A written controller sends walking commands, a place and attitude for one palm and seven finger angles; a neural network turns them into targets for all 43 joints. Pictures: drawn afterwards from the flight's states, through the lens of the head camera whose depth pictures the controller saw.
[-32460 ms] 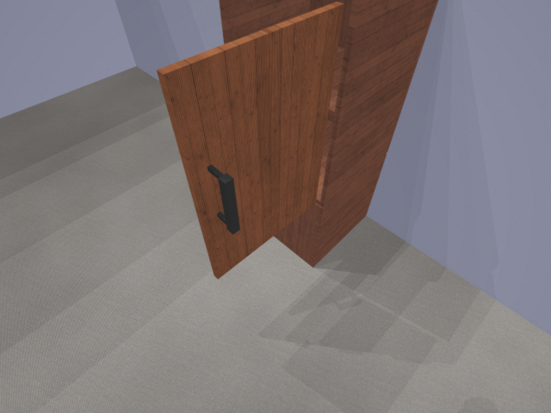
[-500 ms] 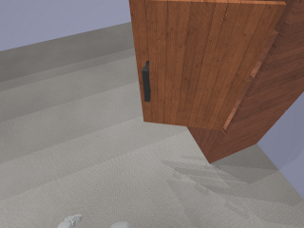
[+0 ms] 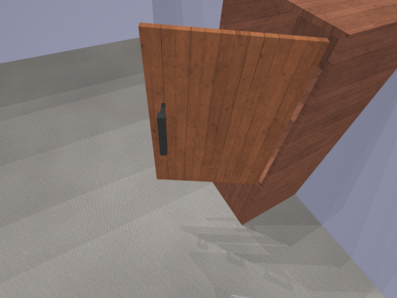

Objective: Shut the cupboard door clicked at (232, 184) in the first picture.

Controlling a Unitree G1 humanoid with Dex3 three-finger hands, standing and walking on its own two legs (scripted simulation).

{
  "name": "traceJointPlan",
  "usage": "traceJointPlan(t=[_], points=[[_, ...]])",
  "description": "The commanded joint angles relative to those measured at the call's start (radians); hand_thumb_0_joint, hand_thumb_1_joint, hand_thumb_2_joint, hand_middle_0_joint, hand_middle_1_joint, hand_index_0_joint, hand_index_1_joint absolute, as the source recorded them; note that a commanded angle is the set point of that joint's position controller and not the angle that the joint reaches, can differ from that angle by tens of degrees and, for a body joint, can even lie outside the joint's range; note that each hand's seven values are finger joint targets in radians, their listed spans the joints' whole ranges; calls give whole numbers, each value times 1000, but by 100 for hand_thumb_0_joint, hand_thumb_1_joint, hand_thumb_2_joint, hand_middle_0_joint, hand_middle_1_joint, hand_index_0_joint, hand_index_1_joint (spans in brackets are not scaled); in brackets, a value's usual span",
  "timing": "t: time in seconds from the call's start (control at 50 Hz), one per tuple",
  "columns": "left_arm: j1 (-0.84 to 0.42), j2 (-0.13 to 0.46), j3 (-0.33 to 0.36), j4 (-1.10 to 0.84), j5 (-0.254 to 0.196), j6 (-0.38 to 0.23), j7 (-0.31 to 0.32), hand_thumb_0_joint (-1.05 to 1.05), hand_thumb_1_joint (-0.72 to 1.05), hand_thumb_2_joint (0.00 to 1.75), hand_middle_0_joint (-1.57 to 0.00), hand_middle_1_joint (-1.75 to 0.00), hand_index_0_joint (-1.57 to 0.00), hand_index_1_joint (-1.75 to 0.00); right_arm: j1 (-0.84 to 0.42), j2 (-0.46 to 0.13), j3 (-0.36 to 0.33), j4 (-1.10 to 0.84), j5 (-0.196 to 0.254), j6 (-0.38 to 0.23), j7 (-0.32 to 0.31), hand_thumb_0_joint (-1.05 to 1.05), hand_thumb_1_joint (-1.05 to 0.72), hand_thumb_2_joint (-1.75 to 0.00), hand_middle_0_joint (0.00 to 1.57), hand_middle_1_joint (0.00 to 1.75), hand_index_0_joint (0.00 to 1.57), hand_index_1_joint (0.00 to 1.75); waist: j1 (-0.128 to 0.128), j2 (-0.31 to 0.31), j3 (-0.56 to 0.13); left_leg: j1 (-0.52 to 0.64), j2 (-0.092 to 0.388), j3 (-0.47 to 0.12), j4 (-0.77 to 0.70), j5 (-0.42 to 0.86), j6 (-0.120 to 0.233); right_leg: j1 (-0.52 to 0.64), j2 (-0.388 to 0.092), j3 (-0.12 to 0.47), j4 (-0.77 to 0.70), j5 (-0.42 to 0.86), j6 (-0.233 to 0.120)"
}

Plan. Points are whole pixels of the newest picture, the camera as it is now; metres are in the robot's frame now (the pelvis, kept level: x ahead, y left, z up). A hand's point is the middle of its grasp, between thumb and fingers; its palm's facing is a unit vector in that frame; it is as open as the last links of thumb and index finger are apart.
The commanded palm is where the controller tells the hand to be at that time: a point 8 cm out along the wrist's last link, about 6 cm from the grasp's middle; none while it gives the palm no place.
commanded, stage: take the last steps up to it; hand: left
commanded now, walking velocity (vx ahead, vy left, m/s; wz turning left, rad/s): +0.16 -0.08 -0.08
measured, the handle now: (163, 130) +0.55 +0.12 -0.04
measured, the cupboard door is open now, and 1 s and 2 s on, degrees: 59 59 59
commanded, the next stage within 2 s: come to a stop and stand still in 0.08 s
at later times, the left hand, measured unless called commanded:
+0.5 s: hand out of the picture +0.13 +0.14 -0.20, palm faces +0.02 -0.98 -0.20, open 7.3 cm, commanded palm none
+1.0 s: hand out of the picture +0.11 +0.12 -0.19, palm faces -0.03 -0.97 -0.23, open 7.4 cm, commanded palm none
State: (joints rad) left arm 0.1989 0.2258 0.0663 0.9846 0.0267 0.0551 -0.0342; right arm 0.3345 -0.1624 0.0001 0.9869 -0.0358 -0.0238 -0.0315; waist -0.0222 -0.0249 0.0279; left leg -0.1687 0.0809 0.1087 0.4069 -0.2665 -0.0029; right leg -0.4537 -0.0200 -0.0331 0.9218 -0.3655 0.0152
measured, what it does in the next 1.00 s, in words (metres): steps on the spot: right foot, then left foot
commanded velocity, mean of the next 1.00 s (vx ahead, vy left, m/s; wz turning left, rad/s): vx -0.06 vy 0.02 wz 0.00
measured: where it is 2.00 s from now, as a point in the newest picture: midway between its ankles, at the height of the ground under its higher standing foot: outside the picture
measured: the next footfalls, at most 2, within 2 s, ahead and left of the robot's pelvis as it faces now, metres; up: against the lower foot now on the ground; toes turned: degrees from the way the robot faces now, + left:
right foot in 0.14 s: +0.08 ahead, -0.15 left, +0.00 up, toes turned -6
left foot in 0.44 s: +0.16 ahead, +0.05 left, +0.00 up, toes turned +1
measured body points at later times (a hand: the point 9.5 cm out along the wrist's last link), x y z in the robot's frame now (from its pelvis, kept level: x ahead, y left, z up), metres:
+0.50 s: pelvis +0.09 -0.04 -0.02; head +0.13 -0.02 +0.43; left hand +0.13 +0.19 -0.18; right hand +0.15 -0.28 -0.16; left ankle +0.13 +0.05 -0.75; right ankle +0.05 -0.15 -0.75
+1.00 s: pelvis +0.05 -0.06 -0.02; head +0.05 -0.06 +0.43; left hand +0.11 +0.17 -0.17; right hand +0.10 -0.31 -0.16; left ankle +0.13 +0.05 -0.75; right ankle +0.03 -0.18 -0.75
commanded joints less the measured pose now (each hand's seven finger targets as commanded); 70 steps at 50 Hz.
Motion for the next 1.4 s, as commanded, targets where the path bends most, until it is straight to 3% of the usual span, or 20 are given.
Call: traceJointPlan(t=[0.0, 0.08, 0.1, 0.12, 0.14, 0.16, 0.22, 0.34, 0.4, 0.48, 0.54, 0.68, 0.7, 0.72, 0.74, 0.78, 0.82, 0.9, 0.98, 1.38], points=[[-88, 14, -4, -92, -1, -36, -8, 0, 90, 90, -20, -30, -20, -30, 73, -209, -69, -4, -4, -4, -4, 0, -90, -90, 20, 30, 20, 30, -33, 206, 8, 40, 231, -138, -140, 173, 132, 7, -6, -42, -181, 6, 5], [37, 42, 7, -39, 0, -54, -5, 0, 90, 90, -20, -30, -20, -30, 50, -205, -75, 12, 7, 4, 0, 0, -90, -90, 20, 30, 20, 30, 26, 147, -39, -52, 171, -74, 31, 145, 69, 311, 33, -77, -479, 166, -17], [119, 98, 19, -12, 2, -66, 4, 0, 90, 90, -20, -30, -20, -30, 46, -171, -67, 6, 17, 1, 8, 0, -90, -90, 20, 30, 20, 30, 68, 24, -66, -197, 108, -11, 169, 70, 26, 501, -60, 41, -551, 156, -54], [209, 188, 36, 21, 4, -77, 22, 0, 90, 90, -20, -30, -20, -30, 15, -85, -46, -28, 23, -4, 17, 0, -90, -90, 20, 30, 20, 30, 101, -224, -64, -409, -26, 88, 363, -230, -20, 617, -270, 306, -630, 199, -152], [242, 212, 37, 29, -7, -74, 28, 0, 90, 90, -20, -30, -20, -30, -46, -105, -48, -60, 19, 4, 14, 0, -90, -90, 20, 30, 20, 30, 126, -188, -51, -437, -28, -2, 546, -422, -16, 531, -369, 387, -679, 218, -233], [196, 176, 31, 30, -5, -80, 38, 0, 90, 90, -20, -30, -20, -30, -60, -109, -54, -43, 16, 9, 5, 0, -90, -90, 20, 30, 20, 30, 98, -257, -24, -470, -6, -62, 648, -353, -13, 483, -336, 392, -674, 351, -244], [51, 70, -6, 4, -8, -90, 57, 0, 90, 90, -20, -30, -20, -30, 6, -67, -38, 18, 24, 18, 4, 0, -90, -90, 20, 30, 20, 30, 13, -66, -47, -328, 18, -96, 576, -206, -37, 393, -269, 159, -582, 785, -218], [38, 105, -5, 16, -8, -76, 75, 0, 90, 90, -20, -30, -20, -30, -5, -66, -33, 22, 29, 50, 10, 0, -90, -90, 20, 30, 20, 30, 11, -77, -64, -176, -45, -58, 247, -49, -41, 361, -238, 105, -512, 890, -177], [49, 107, 2, 14, -14, -58, 81, 0, 90, 90, -20, -30, -20, -30, -8, -112, -48, 10, 23, 52, 8, 0, -90, -90, 20, 30, 20, 30, 7, -59, -43, -66, -5, -102, 106, 294, -10, 289, -213, 98, -438, 725, -123], [79, 50, -13, -23, -16, -24, 88, 0, 90, 90, -20, -30, -20, -30, -42, -190, -61, -27, 21, 43, -9, 0, -90, -90, 20, 30, 20, 30, 18, 256, -72, 10, 233, -324, -9, 847, 183, 184, -10, -22, -196, -78, -4], [59, 51, -7, -32, -16, -16, 79, 0, 90, 90, -20, -30, -20, -30, -77, -196, -62, -48, 9, 42, -19, 0, -90, -90, 20, 30, 20, 30, 12, 180, -95, 52, 262, -339, -1, 844, 257, 87, 5, 65, 16, -261, -10], [113, 28, -9, -43, -10, -17, 67, 0, 90, 90, -20, -30, -20, -30, -147, -198, -74, -63, 15, 47, -7, 0, -90, -90, 20, 30, 20, 30, 28, 144, -134, -27, 185, -252, -13, 440, 178, 234, 18, 8, -248, -39, -8], [223, 27, -34, -21, -14, -47, 97, 0, 90, 90, -20, -30, -20, -30, -215, -224, -86, -112, 38, 29, -3, 0, -90, -90, 20, 30, 20, 30, 89, 61, -175, 72, 148, -174, 214, 535, 98, 164, -35, 86, -469, 103, -19], [198, 69, -28, -46, 0, -74, 98, 0, 90, 90, -20, -30, -20, -30, -195, -177, -69, -147, 35, 21, 4, 0, -90, -90, 20, 30, 20, 30, 69, 29, -128, -26, 53, -138, 306, 464, 59, 253, -91, 108, -606, 462, -20], [119, 137, -14, -89, 1, -79, 92, 0, 90, 90, -20, -30, -20, -30, -127, -76, -55, -160, 34, 20, 21, 0, -90, -90, 20, 30, 20, 30, 0, -172, -105, -186, -38, -72, 285, -5, 2, 267, -247, 278, -532, 596, -93], [62, 142, -25, -126, 6, -81, 88, 0, 90, 90, -20, -30, -20, -30, -120, -76, -60, -153, 21, 35, 31, 0, -90, -90, 20, 30, 20, 30, -13, -46, -105, -106, -86, -53, 238, -26, -7, 216, -187, 193, -442, 514, -125], [40, 134, -24, -133, -1, -77, 91, 0, 90, 90, -20, -30, -20, -30, -109, -95, -61, -155, 22, 34, 29, 0, -90, -90, 20, 30, 20, 30, -14, -98, -47, -93, -57, -71, 187, 77, 15, 152, -152, 155, -435, 337, -106], [72, 123, -32, -136, -1, -57, 82, 0, 90, 90, -20, -30, -20, -30, -97, -125, -58, -152, 16, 38, 32, 0, -90, -90, 20, 30, 20, 30, -2, 5, 86, -152, -22, -143, 101, -101, 33, 20, -83, 137, -497, -145, -79], [100, 123, -30, -131, -4, -57, 78, 0, 90, 90, -20, -30, -20, -30, -56, -129, -52, -134, 13, 35, 32, 0, -90, -90, 20, 30, 20, 30, 0, -19, 77, -168, -36, -136, 101, -131, 28, 17, -91, 148, -531, -225, -88], [166, 81, -51, 7, -11, -77, 72, 0, 90, 90, -20, -30, -20, -30, -28, -139, -33, 19, 27, -4, 18, 0, -90, -90, 20, 30, 20, 30, 21, 53, 14, -99, 19, -190, -40, 8, 42, 198, -66, 79, -543, 57, -47]])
